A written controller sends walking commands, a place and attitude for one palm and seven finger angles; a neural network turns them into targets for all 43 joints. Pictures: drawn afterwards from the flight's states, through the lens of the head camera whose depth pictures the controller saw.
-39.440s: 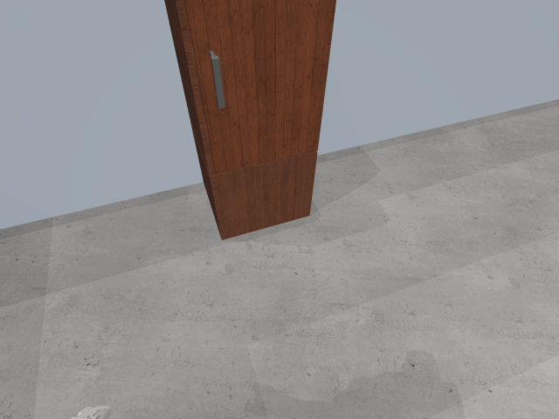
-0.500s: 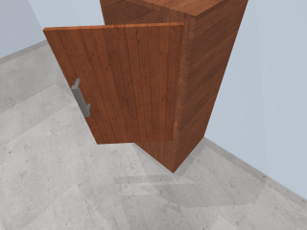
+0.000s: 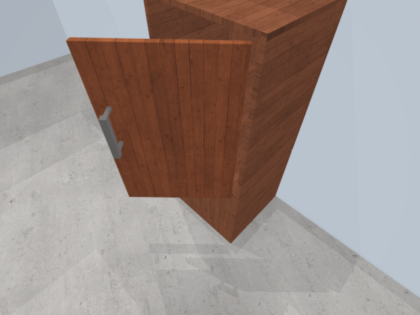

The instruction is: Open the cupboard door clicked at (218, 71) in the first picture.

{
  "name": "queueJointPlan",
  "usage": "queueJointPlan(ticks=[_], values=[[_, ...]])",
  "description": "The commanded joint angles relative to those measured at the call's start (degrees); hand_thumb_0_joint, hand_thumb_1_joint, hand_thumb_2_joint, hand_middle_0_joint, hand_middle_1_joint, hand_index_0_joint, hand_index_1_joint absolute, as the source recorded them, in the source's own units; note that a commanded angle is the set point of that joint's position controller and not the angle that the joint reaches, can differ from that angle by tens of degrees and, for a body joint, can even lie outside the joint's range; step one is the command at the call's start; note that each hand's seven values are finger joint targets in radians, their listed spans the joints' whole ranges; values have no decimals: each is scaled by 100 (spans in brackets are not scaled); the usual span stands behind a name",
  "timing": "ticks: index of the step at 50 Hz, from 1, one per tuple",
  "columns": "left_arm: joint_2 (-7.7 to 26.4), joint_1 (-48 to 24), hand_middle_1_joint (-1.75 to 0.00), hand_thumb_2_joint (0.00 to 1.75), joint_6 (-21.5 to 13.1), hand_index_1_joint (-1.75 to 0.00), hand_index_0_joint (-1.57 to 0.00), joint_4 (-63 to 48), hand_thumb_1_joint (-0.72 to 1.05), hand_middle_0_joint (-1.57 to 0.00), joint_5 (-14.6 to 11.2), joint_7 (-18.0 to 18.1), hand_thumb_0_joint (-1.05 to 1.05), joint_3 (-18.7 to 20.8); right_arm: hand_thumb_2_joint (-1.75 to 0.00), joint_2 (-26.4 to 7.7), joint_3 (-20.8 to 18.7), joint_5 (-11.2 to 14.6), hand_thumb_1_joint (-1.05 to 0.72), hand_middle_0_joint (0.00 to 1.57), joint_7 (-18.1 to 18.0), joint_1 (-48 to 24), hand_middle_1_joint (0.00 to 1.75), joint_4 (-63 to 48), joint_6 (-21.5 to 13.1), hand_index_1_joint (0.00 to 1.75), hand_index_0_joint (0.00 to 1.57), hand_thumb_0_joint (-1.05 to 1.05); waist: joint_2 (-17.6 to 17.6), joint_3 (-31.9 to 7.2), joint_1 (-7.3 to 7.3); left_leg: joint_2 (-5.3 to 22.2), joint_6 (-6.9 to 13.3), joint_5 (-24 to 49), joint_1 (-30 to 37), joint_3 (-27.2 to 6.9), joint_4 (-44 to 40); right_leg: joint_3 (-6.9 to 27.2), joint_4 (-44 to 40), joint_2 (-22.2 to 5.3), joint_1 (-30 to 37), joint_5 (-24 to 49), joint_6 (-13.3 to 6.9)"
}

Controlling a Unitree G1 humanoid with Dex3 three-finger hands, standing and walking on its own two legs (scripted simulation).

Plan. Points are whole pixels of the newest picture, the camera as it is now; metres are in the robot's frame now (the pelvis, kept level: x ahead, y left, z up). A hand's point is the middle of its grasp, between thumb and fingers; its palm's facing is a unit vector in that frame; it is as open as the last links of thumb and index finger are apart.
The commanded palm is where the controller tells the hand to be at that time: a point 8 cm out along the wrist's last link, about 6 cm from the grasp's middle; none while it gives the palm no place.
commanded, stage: come to a stop and stand still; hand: left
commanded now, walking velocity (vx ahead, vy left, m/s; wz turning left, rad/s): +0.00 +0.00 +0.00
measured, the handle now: (113, 133) +0.55 +0.30 +0.00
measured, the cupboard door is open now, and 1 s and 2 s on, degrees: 44 44 44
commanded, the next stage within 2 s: look again from close up in 0.06 s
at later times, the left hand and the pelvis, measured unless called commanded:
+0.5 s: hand out of the picture +0.00 +0.19 -0.17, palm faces +0.02 -0.97 -0.24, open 7.3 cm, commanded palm none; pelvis -0.01 +0.02 -0.01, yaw -1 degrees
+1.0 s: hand out of the picture -0.01 +0.18 -0.18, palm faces +0.06 -0.98 -0.19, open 7.3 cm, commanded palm none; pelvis +0.00 +0.02 -0.01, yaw +1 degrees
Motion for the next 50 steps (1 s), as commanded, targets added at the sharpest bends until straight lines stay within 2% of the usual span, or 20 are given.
queueJointPlan(ticks=[1, 3, 4, 5, 6, 7, 8, 9, 12, 14, 17, 18, 22, 26, 29, 35, 40, 43, 46, 50], values=[[528, 302, -30, 90, -149, -30, -20, -166, 90, -20, -16, 67, 0, 71, -90, -349, -56, 7, -90, 20, -18, 544, 30, -71, -55, 30, 20, 0, 7, 307, -44, 428, 158, 131, -567, -394, -387, 1049, -673, -884, 132, -140, 133], [501, 369, -30, 90, -151, -30, -20, -143, 90, -20, -10, 71, 0, 69, -90, -322, -54, 10, -90, 20, -27, 546, 30, -70, -58, 30, 20, 0, 89, 322, -36, 439, 150, 180, -550, -393, -383, 1015, -658, -873, 143, -18, 131], [710, 702, -30, 90, -263, -30, -20, 55, 90, -20, 74, 307, 0, 100, -90, -655, -144, 44, -90, 20, 25, -143, 30, -425, -152, 30, 20, 0, 82, 542, 176, 462, -55, -37, -1074, 93, 769, 1206, -252, -1175, 144, 3252, 674], [941, 649, -30, 90, -269, -30, -20, -154, 90, -20, 39, 268, 0, 145, -90, -316, -130, 61, -90, 20, -4, 395, 30, -664, -32, 30, 20, 0, 198, -277, -172, 242, 15, -757, -884, -258, 1004, 1699, -348, -1584, 407, 1993, 306], [839, 433, -30, 90, -286, -30, -20, -227, 90, -20, 42, 223, 0, 123, -90, -283, -135, 55, -90, 20, 22, 506, 30, -620, -35, 30, 20, 0, 337, -576, -242, 280, 27, -683, -569, -273, 933, 1655, -439, -1550, 76, 514, -131], [751, 242, -30, 90, -288, -30, -20, -300, 90, -20, 50, 195, 0, 131, -90, -231, -110, 28, -90, 20, 42, 743, 30, -609, -65, 30, 20, 0, 413, -594, -341, 243, 61, -213, -345, -327, 650, 1464, -318, -1354, -192, -21, -258], [680, 116, -30, 90, -275, -30, -20, -315, 90, -20, 31, 161, 0, 114, -90, -200, -97, -6, -90, 20, 48, 809, 30, -589, -90, 30, 20, 0, 580, -310, -304, 310, 118, 11, -299, -355, 497, 1200, -224, -1151, -496, -329, -216], [561, 114, -30, 90, -252, -30, -20, -287, 90, -20, 23, 133, 0, 81, -90, -247, -91, -13, -90, 20, 44, 743, 30, -615, -97, 30, 20, 0, 538, 93, -246, 421, 162, 54, -604, -452, 332, 1134, -214, -989, -598, -560, -118], [432, 200, -30, 90, -199, -30, -20, -208, 90, -20, 11, 92, 0, 44, -90, -340, -69, -1, -90, 20, 20, 722, 30, -689, -107, 30, 20, 0, -27, 485, -150, 448, 241, -115, -1058, -583, 11, 1099, -181, -836, -388, -666, -26], [427, 191, -30, 90, -185, -30, -20, -198, 90, -20, -4, 77, 0, 36, -90, -380, -52, -9, -90, 20, 16, 720, 30, -659, -139, 30, 20, 0, -2, 477, -105, 449, 262, -59, -1065, -626, -144, 1031, -95, -805, -250, -505, 4], [460, 199, -30, 90, -153, -30, -20, -189, 90, -20, -13, 70, 0, 36, -90, -432, -30, -18, -90, 20, 20, 700, 30, -616, -121, 30, 20, 0, -86, 684, -71, 396, 264, -296, -1180, -607, -242, 1105, -169, -796, -322, -790, 18], [471, 184, -30, 90, -145, -30, -20, -199, 90, -20, -8, 69, 0, 41, -90, -402, -30, -23, -90, 20, 19, 711, 30, -592, -121, 30, 20, 0, 20, 701, -68, 407, 271, -286, -1153, -611, -293, 1062, -145, -789, -337, -748, 16], [511, 129, -30, 90, -138, -30, -20, -256, 90, -20, -20, 65, 0, 54, -90, -452, -12, -22, -90, 20, 25, 723, 30, -517, -135, 30, 20, 0, -158, 554, -56, 397, 278, -243, -1125, -600, -333, 1074, -117, -803, -161, -606, 41], [547, 56, -30, 90, -143, -30, -20, -281, 90, -20, -27, 64, 0, 68, -90, -449, -7, -24, -90, 20, 28, 706, 30, -435, -148, 30, 20, 0, -116, 489, -53, 403, 268, -75, -1036, -584, -349, 1066, -89, -822, -75, -400, 40], [548, 56, -30, 90, -132, -30, -20, -263, 90, -20, -33, 62, 0, 71, -90, -462, 5, -23, -90, 20, 17, 649, 30, -368, -150, 30, 20, 0, 93, 421, -29, 429, 263, -63, -1026, -600, -391, 1023, -47, -819, 37, -277, 48], [569, 56, -30, 90, -132, -30, -20, -199, 90, -20, -30, 55, 0, 66, -90, -468, 0, -14, -90, 20, 10, 597, 30, -282, -141, 30, 20, 0, 13, 349, -41, 429, 248, 62, -882, -552, -371, 1037, -67, -848, 86, -94, 53], [564, 81, -30, 90, -141, -30, -20, -135, 90, -20, -26, 56, 0, 54, -90, -495, -1, -3, -90, 20, -8, 539, 30, -222, -151, 30, 20, 0, 141, 247, -49, 471, 235, 327, -702, -517, -338, 1021, -25, -862, 145, 303, 55], [690, 81, -30, 90, -138, -30, -20, -179, 90, -20, -8, 74, 0, 122, -90, -501, -16, -1, -90, 20, 4, 508, 30, -263, -80, 30, 20, 0, 49, 225, -17, 365, 193, 199, -838, -416, -84, 1103, 22, -1081, 235, 261, -3], [898, 124, -30, 90, -95, -30, -20, -262, 90, -20, 9, 96, 0, 241, -90, -507, -61, -9, -90, 20, 24, 454, 30, -397, 39, 30, 20, 0, -279, 243, -4, 129, 116, -342, -1058, -235, 422, 1595, -225, -1529, 74, -331, -216], [1016, 18, -30, 90, -43, -30, -20, -421, 90, -20, 58, 126, 0, 376, -90, -446, -129, -26, -90, 20, 50, 456, 30, -495, 111, 30, 20, 0, -566, 390, -26, 76, 86, -548, -1009, -160, 846, 2000, -582, -1937, -431, -894, -439]])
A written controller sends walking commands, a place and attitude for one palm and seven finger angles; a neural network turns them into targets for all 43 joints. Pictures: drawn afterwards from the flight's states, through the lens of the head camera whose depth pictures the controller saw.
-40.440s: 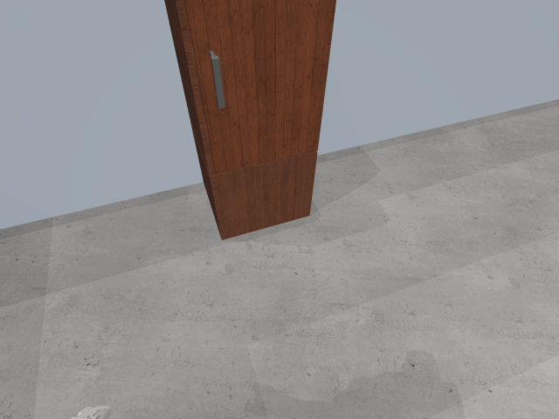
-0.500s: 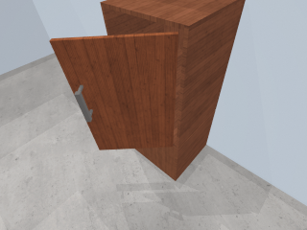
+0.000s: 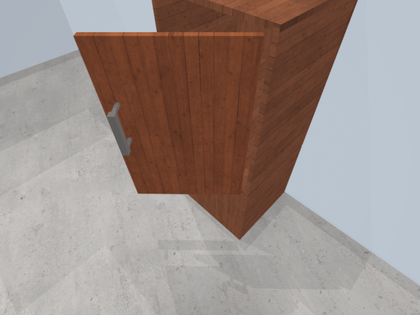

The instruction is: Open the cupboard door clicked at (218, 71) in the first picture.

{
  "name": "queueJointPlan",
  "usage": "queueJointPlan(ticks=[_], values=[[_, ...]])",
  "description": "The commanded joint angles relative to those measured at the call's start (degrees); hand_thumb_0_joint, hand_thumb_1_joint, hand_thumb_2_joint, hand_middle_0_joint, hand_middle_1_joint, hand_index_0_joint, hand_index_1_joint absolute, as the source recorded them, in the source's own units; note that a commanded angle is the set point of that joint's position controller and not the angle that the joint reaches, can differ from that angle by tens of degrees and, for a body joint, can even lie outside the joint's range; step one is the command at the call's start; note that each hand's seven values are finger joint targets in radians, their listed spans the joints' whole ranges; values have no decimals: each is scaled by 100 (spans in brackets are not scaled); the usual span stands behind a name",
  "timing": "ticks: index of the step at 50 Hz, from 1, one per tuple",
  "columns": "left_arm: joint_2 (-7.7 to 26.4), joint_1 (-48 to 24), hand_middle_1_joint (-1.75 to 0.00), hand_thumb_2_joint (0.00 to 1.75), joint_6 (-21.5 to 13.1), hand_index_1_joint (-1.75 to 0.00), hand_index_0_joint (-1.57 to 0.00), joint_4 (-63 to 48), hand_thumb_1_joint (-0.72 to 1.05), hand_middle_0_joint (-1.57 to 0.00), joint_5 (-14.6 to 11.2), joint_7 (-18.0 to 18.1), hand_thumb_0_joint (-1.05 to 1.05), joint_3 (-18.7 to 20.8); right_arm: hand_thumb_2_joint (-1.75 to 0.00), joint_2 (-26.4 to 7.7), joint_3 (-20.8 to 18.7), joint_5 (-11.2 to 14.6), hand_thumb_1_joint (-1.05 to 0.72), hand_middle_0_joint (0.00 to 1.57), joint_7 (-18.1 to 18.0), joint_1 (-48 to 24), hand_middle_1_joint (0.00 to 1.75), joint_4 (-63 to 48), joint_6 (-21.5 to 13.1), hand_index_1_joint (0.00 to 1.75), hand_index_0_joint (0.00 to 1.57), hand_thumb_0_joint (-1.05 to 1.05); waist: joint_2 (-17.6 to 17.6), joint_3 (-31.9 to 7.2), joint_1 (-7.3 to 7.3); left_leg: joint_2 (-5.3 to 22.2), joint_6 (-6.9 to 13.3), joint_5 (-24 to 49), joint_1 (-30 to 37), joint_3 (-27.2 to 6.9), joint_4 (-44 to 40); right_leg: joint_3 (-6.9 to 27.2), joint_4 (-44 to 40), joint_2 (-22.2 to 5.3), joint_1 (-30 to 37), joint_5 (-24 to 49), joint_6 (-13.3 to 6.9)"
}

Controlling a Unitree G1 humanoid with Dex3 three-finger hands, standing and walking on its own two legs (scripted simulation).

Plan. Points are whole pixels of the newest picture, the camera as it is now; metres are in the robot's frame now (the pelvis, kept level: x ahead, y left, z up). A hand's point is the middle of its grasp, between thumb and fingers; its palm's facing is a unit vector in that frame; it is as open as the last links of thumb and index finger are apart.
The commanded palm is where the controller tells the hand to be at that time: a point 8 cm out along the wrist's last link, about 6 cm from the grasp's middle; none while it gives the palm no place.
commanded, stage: shuffle to correct the standing spot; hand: left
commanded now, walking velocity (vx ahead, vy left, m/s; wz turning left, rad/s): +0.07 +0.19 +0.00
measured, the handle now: (121, 130) +0.55 +0.28 +0.01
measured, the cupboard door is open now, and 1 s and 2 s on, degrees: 44 44 44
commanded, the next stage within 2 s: come to a stop and stand still in 0.02 s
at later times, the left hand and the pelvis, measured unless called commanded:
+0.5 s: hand out of the picture +0.05 +0.20 -0.17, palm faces +0.01 -0.98 -0.22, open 7.3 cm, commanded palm none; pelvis +0.01 +0.02 +0.00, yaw -1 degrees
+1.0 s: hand out of the picture +0.00 +0.18 -0.17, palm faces +0.00 -0.98 -0.20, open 7.3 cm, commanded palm none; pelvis -0.01 +0.01 +0.01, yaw -1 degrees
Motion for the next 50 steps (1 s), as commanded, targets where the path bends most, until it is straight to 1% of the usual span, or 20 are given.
queueJointPlan(ticks=[1, 2, 4, 6, 7, 8, 10, 13, 17, 18, 25, 26, 27, 28, 29, 30, 32, 33, 37, 50], values=[[1061, 153, -30, 90, -64, -30, -20, -367, 90, -20, 34, 118, 0, 302, -90, -288, -129, -11, -90, 20, 29, 515, 30, -229, -7, 30, 20, 0, -618, 244, -41, 274, -45, -81, -544, -130, 9, 1918, -1228, -1703, -95, -393, -568], [1057, 111, -30, 90, -47, -30, -20, -413, 90, -20, 36, 117, 0, 329, -90, -280, -134, -16, -90, 20, 37, 545, 30, -239, -25, 30, 20, 0, -574, 211, -44, 271, -39, -4, -421, -108, -188, 1744, -1070, -1610, -154, -313, -519], [995, 33, -30, 90, -7, -30, -20, -502, 90, -20, 32, 112, 0, 337, -90, -341, -152, -20, -90, 20, 42, 550, 30, -283, -61, 30, 20, 0, -151, 142, -36, 349, 20, 387, -321, -238, -551, 1353, -534, -1287, -99, 12, -361], [835, 7, -30, 90, 36, -30, -20, -574, 90, -20, 33, 85, 0, 310, -90, -565, -191, -41, -90, 20, 23, 433, 30, -397, -82, 30, 20, 0, 472, 106, 32, 799, 263, 1095, -386, -733, -771, 725, 122, -801, -99, 5, -121], [707, -16, -30, 90, 53, -30, -20, -602, 90, -20, 37, 74, 0, 265, -90, -601, -198, -35, -90, 20, 2, 366, 30, -464, -98, 30, 20, 0, 615, 90, 64, 1007, 418, 1568, -383, -957, -899, 405, 383, -550, -100, -79, 1], [567, -99, -30, 90, 68, -30, -20, -606, 90, -20, 51, 74, 0, 198, -90, -600, -186, -25, -90, 20, -23, 333, 30, -480, -118, 30, 20, 0, 468, 199, 65, 1165, 539, 2191, -335, -1113, -975, 221, 482, -381, -178, -253, 110], [465, -48, -30, 90, 74, -30, -20, -556, 90, -20, 27, 80, 0, 124, -90, -618, -175, -22, -90, 20, -71, 246, 30, -502, -167, 30, 20, 0, 334, 123, 93, 1199, 580, 2965, -124, -1146, -895, 308, 379, -363, -121, -301, 171], [486, -13, -30, 90, 55, -30, -20, -438, 90, -20, -4, 77, 0, 86, -90, -568, -161, -2, -90, 20, -110, 223, 30, -437, -210, 30, 20, 0, 121, 86, 62, 1006, 369, 3362, 14, -902, -817, 465, 88, -423, 199, 486, 152], [593, -16, -30, 90, 11, -30, -20, -335, 90, -20, -28, 72, 0, 69, -90, -607, -143, 4, -90, 20, -126, 181, 30, -290, -261, 30, 20, 0, -107, 60, 16, 879, 196, 3042, 106, -719, -889, 612, -142, -513, 453, 1072, 115], [637, -43, -30, 90, -2, -30, -20, -329, 90, -20, -23, 66, 0, 71, -90, -616, -152, 8, -90, 20, -127, 142, 30, -249, -277, 30, 20, 0, -47, 85, 31, 867, 210, 3051, 125, -701, -920, 620, -188, -520, 496, 1213, 103], [802, -168, -30, 90, -30, -30, -20, -284, 90, -20, -26, 46, 0, 77, -90, -672, -132, 9, -90, 20, -105, -19, 30, -119, -292, 30, 20, 0, -68, 4, 15, 807, 174, 2173, 75, -634, -1088, 722, -411, -595, 696, 1256, 57], [848, 553, -30, 90, -122, -30, -20, -41, 90, -20, 10, 279, 0, 19, -90, -895, -200, 112, -90, 20, -52, -329, 30, -492, -301, 30, 20, 0, -787, -388, 198, 1039, 47, 3681, 96, -420, 135, 754, -201, -780, 668, 3282, 188], [910, 371, -30, 90, -177, -30, -20, -251, 90, -20, -42, 260, 0, 9, -90, -726, -167, 65, -90, 20, -27, 75, 30, -636, -269, 30, 20, 0, -526, -940, -50, 653, -21, 1878, -56, -457, -52, 970, -117, -999, 1161, 2835, -9], [980, 121, -30, 90, -229, -30, -20, -312, 90, -20, -63, 204, 0, -2, -90, -526, -129, 10, -90, 20, 14, -37, 30, -599, -270, 30, 20, 0, 206, -876, -56, 519, -18, 1260, -111, -380, -319, 1045, -80, -1089, 1044, 3045, -108], [977, 32, -30, 90, -242, -30, -20, -394, 90, -20, -75, 152, 0, -41, -90, -527, -125, 11, -90, 20, 6, 69, 30, -594, -261, 30, 20, 0, 412, -654, -115, 570, 21, 1317, -121, -466, -467, 985, -86, -972, 859, 2606, -130], [908, -28, -30, 90, -228, -30, -20, -389, 90, -20, -65, 122, 0, -65, -90, -535, -119, 8, -90, 20, -6, 87, 30, -591, -254, 30, 20, 0, 395, -428, -105, 647, 62, 1612, -150, -542, -530, 893, -132, -831, 700, 2122, -107], [780, -38, -30, 90, -169, -30, -20, -372, 90, -20, -58, 93, 0, -112, -90, -572, -98, 13, -90, 20, -26, 113, 30, -602, -236, 30, 20, 0, 66, -73, -86, 744, 129, 1575, -232, -610, -678, 792, -300, -685, 533, 1359, -67], [778, -68, -30, 90, -158, -30, -20, -355, 90, -20, -49, 83, 0, -117, -90, -566, -92, 9, -90, 20, -28, 117, 30, -595, -233, 30, 20, 0, -69, 50, -82, 765, 155, 1612, -276, -631, -715, 774, -335, -643, 496, 1274, -60], [785, -48, -30, 90, -109, -30, -20, -370, 90, -20, -50, 45, 0, -127, -90, -641, -56, 13, -90, 20, 7, 88, 30, -585, -210, 30, 20, 0, -106, 471, -64, 666, 155, 347, -538, -635, -1035, 942, -730, -619, 287, 152, -42], [764, 136, -30, 90, -158, -30, -20, -183, 90, -20, -58, 32, 0, -114, -90, -514, -6, 22, -90, 20, 24, 285, 30, -176, -215, 30, 20, 0, -176, 348, -46, 594, 125, 238, -359, -508, -1104, 1057, -1084, -688, 327, -104, -30]])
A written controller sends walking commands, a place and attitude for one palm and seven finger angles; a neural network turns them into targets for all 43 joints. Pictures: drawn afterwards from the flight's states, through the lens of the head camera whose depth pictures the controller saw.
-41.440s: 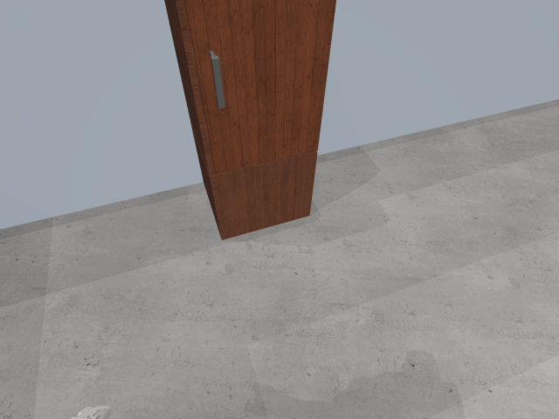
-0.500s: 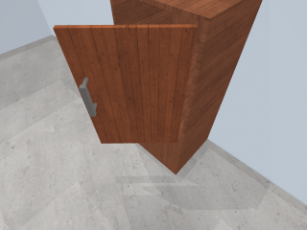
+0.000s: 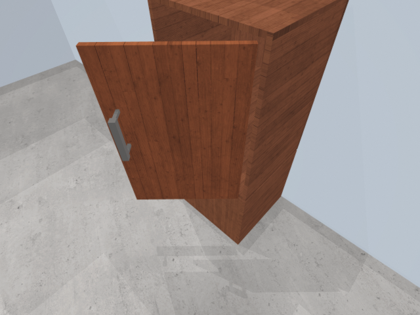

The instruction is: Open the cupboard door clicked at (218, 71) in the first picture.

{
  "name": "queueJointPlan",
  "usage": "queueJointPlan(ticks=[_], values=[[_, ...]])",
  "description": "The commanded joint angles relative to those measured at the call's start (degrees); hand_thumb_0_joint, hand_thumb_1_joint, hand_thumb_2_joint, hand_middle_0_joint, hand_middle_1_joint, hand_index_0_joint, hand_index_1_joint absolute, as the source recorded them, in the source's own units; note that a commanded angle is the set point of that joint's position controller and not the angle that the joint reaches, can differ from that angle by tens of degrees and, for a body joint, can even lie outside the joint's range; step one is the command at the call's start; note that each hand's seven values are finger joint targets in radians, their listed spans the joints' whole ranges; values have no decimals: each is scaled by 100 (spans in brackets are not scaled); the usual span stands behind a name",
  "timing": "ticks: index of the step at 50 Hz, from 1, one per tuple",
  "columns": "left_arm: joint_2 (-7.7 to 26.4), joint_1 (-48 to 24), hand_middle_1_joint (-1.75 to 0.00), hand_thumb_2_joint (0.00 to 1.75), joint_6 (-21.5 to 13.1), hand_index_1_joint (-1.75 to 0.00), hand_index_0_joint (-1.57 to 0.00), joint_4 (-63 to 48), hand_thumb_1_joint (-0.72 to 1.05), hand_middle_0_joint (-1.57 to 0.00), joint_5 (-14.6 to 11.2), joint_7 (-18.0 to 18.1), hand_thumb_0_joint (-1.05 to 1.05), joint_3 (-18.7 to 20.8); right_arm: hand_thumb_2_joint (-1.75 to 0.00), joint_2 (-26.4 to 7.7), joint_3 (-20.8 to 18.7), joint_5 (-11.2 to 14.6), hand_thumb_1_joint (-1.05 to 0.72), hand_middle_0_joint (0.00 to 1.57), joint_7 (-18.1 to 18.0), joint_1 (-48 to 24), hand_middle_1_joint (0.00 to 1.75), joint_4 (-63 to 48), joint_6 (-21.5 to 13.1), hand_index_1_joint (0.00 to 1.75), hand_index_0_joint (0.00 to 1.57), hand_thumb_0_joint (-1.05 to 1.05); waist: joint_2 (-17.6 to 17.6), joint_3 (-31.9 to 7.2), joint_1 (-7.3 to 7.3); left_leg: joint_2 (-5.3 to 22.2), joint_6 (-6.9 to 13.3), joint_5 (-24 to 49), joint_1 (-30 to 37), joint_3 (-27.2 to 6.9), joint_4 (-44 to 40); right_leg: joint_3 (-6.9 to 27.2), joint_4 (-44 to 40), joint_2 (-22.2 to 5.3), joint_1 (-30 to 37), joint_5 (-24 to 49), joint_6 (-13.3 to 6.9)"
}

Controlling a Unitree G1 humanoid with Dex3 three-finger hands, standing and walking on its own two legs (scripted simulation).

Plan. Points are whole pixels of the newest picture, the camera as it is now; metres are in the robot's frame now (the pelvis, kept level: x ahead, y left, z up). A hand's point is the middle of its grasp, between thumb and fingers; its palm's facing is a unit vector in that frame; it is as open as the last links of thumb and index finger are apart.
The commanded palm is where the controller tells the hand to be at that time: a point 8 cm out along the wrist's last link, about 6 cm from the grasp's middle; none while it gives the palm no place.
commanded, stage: come to a stop and stand still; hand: left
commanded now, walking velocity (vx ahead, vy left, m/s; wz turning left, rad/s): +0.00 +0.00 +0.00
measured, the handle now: (121, 136) +0.55 +0.28 +0.01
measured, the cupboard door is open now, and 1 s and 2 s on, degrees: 44 44 44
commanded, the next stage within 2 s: look again from close up in 0.16 s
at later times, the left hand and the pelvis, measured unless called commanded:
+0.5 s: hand out of the picture +0.00 +0.15 -0.18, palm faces +0.03 -0.98 -0.18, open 7.3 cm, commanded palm none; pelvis +0.01 -0.01 +0.00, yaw +0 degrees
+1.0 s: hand out of the picture +0.02 +0.16 -0.17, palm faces +0.04 -0.98 -0.19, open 7.3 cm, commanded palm none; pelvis +0.01 -0.01 +0.00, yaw +0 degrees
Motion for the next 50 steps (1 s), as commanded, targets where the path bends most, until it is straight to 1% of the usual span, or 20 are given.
queueJointPlan(ticks=[1, 3, 4, 7, 8, 11, 16, 19, 20, 22, 24, 26, 33, 37, 38, 41, 44, 47, 49, 50], values=[[630, 161, -30, 90, -138, -30, -20, -162, 90, -20, -17, 58, 0, 95, -90, -453, -91, 10, -90, 20, -15, 386, 30, -51, -71, 30, 20, 0, -209, 393, -29, 639, 26, -59, -706, -647, -610, 924, -719, -669, 100, -403, -114], [589, 175, -30, 90, -136, -30, -20, -132, 90, -20, -12, 65, 0, 94, -90, -389, -93, 11, -90, 20, -21, 412, 30, 8, -62, 30, 20, 0, -229, 466, -24, 655, 29, -42, -704, -650, -626, 900, -752, -661, 53, -418, -121], [572, 195, -30, 90, -137, -30, -20, -125, 90, -20, -14, 65, 0, 95, -90, -406, -86, 9, -90, 20, -23, 434, 30, 32, -68, 30, 20, 0, -98, 464, -18, 645, 21, -15, -730, -647, -614, 912, -729, -661, 69, -364, -119], [535, 253, -30, 90, -150, -30, -20, -75, 90, -20, -24, 68, 0, 101, -90, -347, -88, 12, -90, 20, -33, 473, 30, 105, -87, 30, 20, 0, -102, 291, -7, 657, 17, 92, -686, -639, -597, 889, -681, -674, 215, -161, -126], [541, 253, -30, 90, -146, -30, -20, -63, 90, -20, -17, 73, 0, 99, -90, -326, -90, 14, -90, 20, -38, 476, 30, 121, -84, 30, 20, 0, -21, 299, 3, 674, 18, 133, -663, -639, -606, 861, -671, -665, 230, -71, -127], [500, 277, -30, 90, -152, -30, -20, -29, 90, -20, -20, 76, 0, 101, -90, -301, -89, 16, -90, 20, -49, 514, 30, 176, -97, 30, 20, 0, -100, 301, 4, 686, 5, 240, -690, -620, -590, 833, -607, -673, 297, 166, -126], [453, 297, -30, 90, -149, -30, -20, 12, 90, -20, -19, 86, 0, 106, -90, -272, -92, 23, -90, 20, -74, 524, 30, 224, -111, 30, 20, 0, -21, 277, 19, 723, 2, 428, -682, -637, -594, 788, -522, -657, 402, 496, -126], [438, 278, -30, 90, -140, -30, -20, 8, 90, -20, -10, 91, 0, 110, -90, -273, -107, 22, -90, 20, -79, 507, 30, 237, -102, 30, 20, 0, -96, 334, 16, 736, 6, 439, -658, -628, -603, 781, -526, -647, 363, 516, -118], [444, 287, -30, 90, -140, -30, -20, 9, 90, -20, -11, 90, 0, 111, -90, -269, -105, 23, -90, 20, -80, 508, 30, 244, -106, 30, 20, 0, -42, 308, 19, 735, 1, 471, -640, -621, -598, 770, -515, -657, 385, 564, -117], [463, 280, -30, 90, -141, -30, -20, 6, 90, -20, -9, 88, 0, 116, -90, -262, -111, 21, -90, 20, -78, 490, 30, 247, -100, 30, 20, 0, -148, 339, 25, 721, -7, 407, -651, -600, -594, 783, -545, -664, 372, 518, -114], [459, 274, -30, 90, -140, -30, -20, 1, 90, -20, -6, 91, 0, 114, -90, -273, -116, 22, -90, 20, -83, 441, 30, 240, -91, 30, 20, 0, -80, 361, 17, 728, -4, 454, -615, -603, -573, 797, -564, -663, 334, 568, -119], [482, 270, -30, 90, -147, -30, -20, -13, 90, -20, -8, 89, 0, 127, -90, -274, -128, 19, -90, 20, -80, 436, 30, 236, -96, 30, 20, 0, -132, 288, 19, 717, -10, 470, -566, -590, -563, 797, -569, -683, 382, 621, -118], [535, 228, -30, 90, -147, -30, -20, -55, 90, -20, 4, 85, 0, 144, -90, -296, -146, 14, -90, 20, -83, 339, 30, 212, -89, 30, 20, 0, -161, 299, 21, 732, -12, 552, -502, -590, -569, 787, -584, -671, 379, 735, -115], [598, 176, -30, 90, -155, -30, -20, -68, 90, -20, -4, 75, 0, 162, -90, -366, -154, 15, -90, 20, -85, 283, 30, 192, -101, 30, 20, 0, -11, 228, 19, 739, -20, 590, -475, -605, -577, 811, -583, -690, 427, 784, -129], [586, 176, -30, 90, -147, -30, -20, -81, 90, -20, 4, 80, 0, 162, -90, -335, -159, 14, -90, 20, -86, 271, 30, 193, -93, 30, 20, 0, -35, 286, 26, 755, -16, 594, -477, -611, -593, 782, -590, -667, 390, 764, -125], [629, 145, -30, 90, -155, -30, -20, -81, 90, -20, 1, 74, 0, 173, -90, -402, -162, 13, -90, 20, -87, 257, 30, 188, -106, 30, 20, 0, -88, 214, 26, 753, -20, 649, -461, -609, -591, 776, -575, -698, 473, 865, -124], [631, 128, -30, 90, -144, -30, -20, -95, 90, -20, 4, 72, 0, 171, -90, -423, -159, 13, -90, 20, -87, 212, 30, 184, -104, 30, 20, 0, -28, 283, 41, 763, -17, 683, -476, -616, -605, 770, -570, -682, 444, 876, -117], [779, 81, -30, 90, -161, -30, -20, -137, 90, -20, 9, 71, 0, 213, -90, -541, -186, 10, -90, 20, -77, 219, 30, 153, -88, 30, 20, 0, -51, 217, 55, 714, -31, 523, -515, -568, -560, 883, -617, -787, 504, 770, -176], [698, 133, -30, 90, -132, -30, -20, -147, 90, -20, 9, 97, 0, 221, -90, -381, -166, 1, -90, 20, -68, 289, 30, 142, -19, 30, 20, 0, -66, 202, 57, 639, -82, 421, -583, -494, -419, 1014, -614, -928, 478, 745, -222], [725, 157, -30, 90, -117, -30, -20, -169, 90, -20, 13, 105, 0, 242, -90, -335, -161, 2, -90, 20, -61, 346, 30, 131, 10, 30, 20, 0, -169, 219, 63, 596, -107, 268, -667, -437, -363, 1079, -651, -1018, 474, 588, -250]])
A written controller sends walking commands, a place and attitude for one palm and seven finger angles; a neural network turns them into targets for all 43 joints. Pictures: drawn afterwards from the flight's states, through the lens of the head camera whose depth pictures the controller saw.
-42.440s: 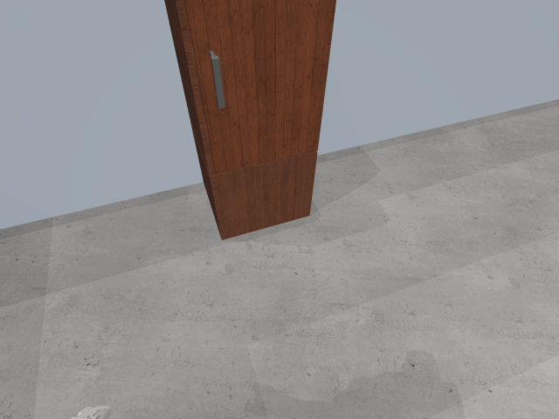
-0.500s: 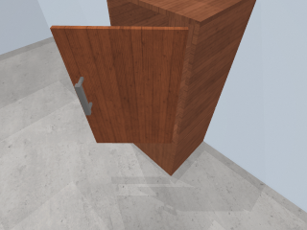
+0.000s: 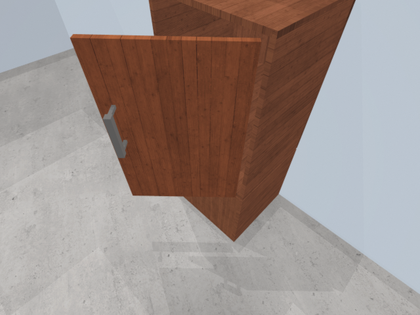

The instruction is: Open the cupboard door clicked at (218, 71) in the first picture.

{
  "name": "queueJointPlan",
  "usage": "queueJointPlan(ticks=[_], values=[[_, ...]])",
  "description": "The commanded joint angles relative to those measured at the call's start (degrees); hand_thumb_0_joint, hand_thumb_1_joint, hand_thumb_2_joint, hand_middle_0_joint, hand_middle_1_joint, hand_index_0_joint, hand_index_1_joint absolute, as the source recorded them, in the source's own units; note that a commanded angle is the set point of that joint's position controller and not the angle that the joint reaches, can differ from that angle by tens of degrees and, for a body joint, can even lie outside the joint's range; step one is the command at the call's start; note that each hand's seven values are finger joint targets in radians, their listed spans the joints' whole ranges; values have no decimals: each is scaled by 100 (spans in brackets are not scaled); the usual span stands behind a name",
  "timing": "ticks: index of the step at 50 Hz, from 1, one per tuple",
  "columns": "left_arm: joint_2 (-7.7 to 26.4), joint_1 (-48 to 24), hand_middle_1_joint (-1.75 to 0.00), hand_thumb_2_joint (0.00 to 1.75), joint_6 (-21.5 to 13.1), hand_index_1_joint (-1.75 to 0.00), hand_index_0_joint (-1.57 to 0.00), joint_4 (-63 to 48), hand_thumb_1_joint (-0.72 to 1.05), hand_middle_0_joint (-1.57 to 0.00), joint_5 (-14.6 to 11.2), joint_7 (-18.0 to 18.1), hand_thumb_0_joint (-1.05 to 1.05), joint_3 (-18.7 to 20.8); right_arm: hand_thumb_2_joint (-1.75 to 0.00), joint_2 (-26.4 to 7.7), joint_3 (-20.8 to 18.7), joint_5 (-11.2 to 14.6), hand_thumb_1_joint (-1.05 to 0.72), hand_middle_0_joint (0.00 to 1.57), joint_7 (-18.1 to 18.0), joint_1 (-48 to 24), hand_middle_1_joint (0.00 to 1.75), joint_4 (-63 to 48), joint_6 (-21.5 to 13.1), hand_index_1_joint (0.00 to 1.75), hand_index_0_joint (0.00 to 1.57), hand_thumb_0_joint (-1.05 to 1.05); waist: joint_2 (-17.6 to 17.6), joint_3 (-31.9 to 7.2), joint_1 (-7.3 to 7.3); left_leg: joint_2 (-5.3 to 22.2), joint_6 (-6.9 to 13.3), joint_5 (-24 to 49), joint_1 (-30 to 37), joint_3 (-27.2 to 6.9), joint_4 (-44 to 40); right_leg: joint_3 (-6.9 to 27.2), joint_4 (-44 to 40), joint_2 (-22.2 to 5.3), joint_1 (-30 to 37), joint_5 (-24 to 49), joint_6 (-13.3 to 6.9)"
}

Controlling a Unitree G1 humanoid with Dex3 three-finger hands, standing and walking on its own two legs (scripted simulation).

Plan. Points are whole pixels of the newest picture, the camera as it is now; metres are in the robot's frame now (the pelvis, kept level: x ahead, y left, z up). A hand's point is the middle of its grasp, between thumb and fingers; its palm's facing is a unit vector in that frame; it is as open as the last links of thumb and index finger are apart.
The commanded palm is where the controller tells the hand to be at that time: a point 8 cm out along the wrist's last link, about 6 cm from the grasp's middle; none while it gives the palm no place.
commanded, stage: shuffle to correct the standing spot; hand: left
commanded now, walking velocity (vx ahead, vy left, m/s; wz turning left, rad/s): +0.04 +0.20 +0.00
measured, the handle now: (117, 132) +0.54 +0.29 +0.00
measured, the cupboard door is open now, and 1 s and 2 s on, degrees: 44 44 44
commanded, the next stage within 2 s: come to a stop and stand still in 0.16 s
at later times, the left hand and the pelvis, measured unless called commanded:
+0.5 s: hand out of the picture +0.03 +0.22 -0.18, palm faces +0.06 -0.98 -0.20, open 7.3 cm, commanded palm none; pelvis +0.00 +0.05 -0.01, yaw +1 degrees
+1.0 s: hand out of the picture +0.00 +0.22 -0.17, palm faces +0.04 -0.97 -0.24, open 7.3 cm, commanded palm none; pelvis -0.02 +0.02 -0.01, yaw +1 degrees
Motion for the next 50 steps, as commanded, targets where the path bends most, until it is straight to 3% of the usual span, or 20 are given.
queueJointPlan(ticks=[1, 7, 9, 12, 15, 17, 21, 24, 27, 29, 32, 33, 34, 35, 37, 38, 39, 41, 43, 50], values=[[685, 333, -30, 90, -70, -30, -20, -246, 90, -20, -4, 88, 0, 153, -90, -397, -92, -7, -90, 20, 9, 556, 30, -168, 56, 30, 20, 0, -134, 84, 13, 432, -10, 190, -801, -325, -153, 1266, -537, -1223, 322, 491, -207], [951, 269, -30, 90, -1, -30, -20, -451, 90, -20, 33, 129, 0, 353, -90, -366, -172, -11, -90, 20, 37, 640, 30, -345, 153, 30, 20, 0, -551, 63, 32, 277, -66, -244, -1031, -207, 441, 1817, -724, -1824, 46, 61, -558], [964, 213, -30, 90, 24, -30, -20, -538, 90, -20, 45, 143, 0, 414, -90, -335, -191, -17, -90, 20, 46, 689, 30, -384, 148, 30, 20, 0, -453, 61, 14, 267, -59, -144, -944, -206, 351, 1712, -521, -1808, -109, 226, -558], [886, 90, -30, 90, 91, -30, -20, -658, 90, -20, 42, 133, 0, 441, -90, -383, -232, -29, -90, 20, 47, 768, 30, -462, 122, 30, 20, 0, -64, -6, 1, 372, 34, 301, -736, -338, 41, 1253, 41, -1455, -329, 252, -367], [432, -109, -30, 90, 195, -30, -20, -775, 90, -20, 58, 113, 0, 316, -90, -593, -246, -53, -90, 20, 2, 750, 30, -582, 73, 30, 20, 0, 834, 232, 5, 1165, 479, 1451, -842, -1324, -612, 226, 960, -521, -621, -646, 109], [239, -132, -30, 90, 210, -30, -20, -727, 90, -20, 61, 101, 0, 220, -90, -551, -213, -59, -90, 20, -63, 725, 30, -572, 4, 30, 20, 0, 561, 192, -9, 1355, 705, 2144, -527, -1604, -735, 287, 1405, -387, -797, -1206, 184], [166, -95, -30, 90, 157, -30, -20, -567, 90, -20, 31, 50, 0, 183, -90, -506, -184, -70, -90, 20, -132, 734, 30, -418, -106, 30, 20, 0, 410, 26, -21, 1374, 845, 3232, 62, -1445, -506, 470, 1355, -399, -826, -1235, 210], [126, -7, -30, 90, 104, -30, -20, -427, 90, -20, 14, 27, 0, 160, -90, -457, -172, -44, -90, 20, -155, 721, 30, -295, -118, 30, 20, 0, 197, 98, -9, 1194, 671, 3315, 10, -1237, -266, 533, 457, -380, -372, -518, 204], [224, 252, -30, 90, 60, -30, -20, -231, 90, -20, -24, 54, 0, 135, -90, -401, -164, -7, -90, 20, -153, 634, 30, -244, -147, 30, 20, 0, 275, 126, -1, 812, 307, 2512, -320, -953, -300, 755, 138, -550, 205, 681, 104], [221, 241, -30, 90, 46, -30, -20, -226, 90, -20, -13, 61, 0, 140, -90, -384, -174, -8, -90, 20, -143, 627, 30, -185, -124, 30, 20, 0, -52, 138, -19, 727, 284, 2280, -351, -822, -250, 784, 183, -568, 305, 1066, 80], [273, 252, -30, 90, 36, -30, -20, -216, 90, -20, -22, 71, 0, 118, -90, -342, -154, 2, -90, 20, -129, 620, 30, -90, -132, 30, 20, 0, -42, 90, -25, 695, 245, 1956, -249, -737, -331, 834, 117, -622, 270, 1086, 70], [1136, 305, -30, 90, -21, -30, -20, -619, 90, -20, -16, 140, 0, 9, -90, -1011, -169, -2, -90, 20, -55, 267, 30, -775, -101, 30, 20, 0, -233, 90, -99, 496, -14, 3198, -478, -840, -299, 505, 345, -417, 266, 1457, 147], [694, 560, -30, 90, -31, -30, -20, -609, 90, -20, 30, 182, 0, 101, -90, -978, -304, -66, -90, 20, -99, 477, 30, -770, -275, 30, 20, 0, -99, -573, -47, 727, -84, 4125, -248, -896, 257, 570, 767, -468, 351, 1280, 125], [656, 572, -30, 90, -69, -30, -20, -659, 90, -20, 8, 187, 0, 64, -90, -968, -310, -40, -90, 20, -136, 595, 30, -741, -307, 30, 20, 0, 265, -1011, -76, 749, -63, 4818, 54, -901, 432, 588, 778, -483, 401, 1454, 24], [697, 675, -30, 90, -91, -30, -20, -709, 90, -20, 7, 179, 0, 140, -90, -912, -335, -9, -90, 20, -170, 574, 30, -788, -250, 30, 20, 0, 431, -1020, -82, 687, 84, 4169, -17, -822, 628, 656, 626, -563, 377, 1665, -54], [809, 670, -30, 90, -94, -30, -20, -762, 90, -20, 11, 171, 0, 148, -90, -957, -337, -24, -90, 20, -152, 445, 30, -881, -216, 30, 20, 0, 189, -790, -46, 607, 134, 3670, -266, -778, 695, 804, 560, -602, 412, 2043, -85], [874, 641, -30, 90, -92, -30, -20, -779, 90, -20, -1, 162, 0, 191, -90, -988, -365, 2, -90, 20, -141, 345, 30, -937, -165, 30, 20, 0, -3, -571, -79, 531, 169, 2591, -503, -730, 596, 930, 471, -716, 379, 2150, -127], [967, 394, -30, 90, -72, -30, -20, -882, 90, -20, 12, 134, 0, 207, -90, -1052, -390, 7, -90, 20, -112, 192, 30, -995, -84, 30, 20, 0, -20, -82, -152, 508, 221, 1387, -795, -754, 283, 1030, 333, -750, 91, 1584, -162], [978, 377, -30, 90, -84, -30, -20, -912, 90, -20, 24, 117, 0, 186, -90, -1066, -367, -11, -90, 20, -56, -8, 30, -1021, -65, 30, 20, 0, -11, 14, -97, 525, 262, 1098, -815, -756, 175, 1115, 112, -708, 40, 1174, -140], [1271, 97, -30, 90, -111, -30, -20, -865, 90, -20, 21, 60, 0, 147, -90, -1367, -320, -5, -90, 20, 49, -367, 30, -974, -36, 30, 20, 0, -111, 184, -127, 505, 240, 193, -726, -743, -153, 1379, -575, -767, -210, -135, -78]])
